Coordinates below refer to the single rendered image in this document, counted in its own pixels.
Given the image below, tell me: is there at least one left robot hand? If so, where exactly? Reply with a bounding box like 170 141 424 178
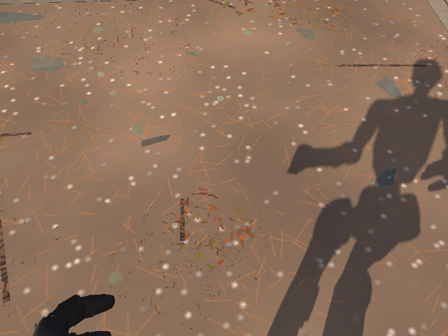
33 294 115 336

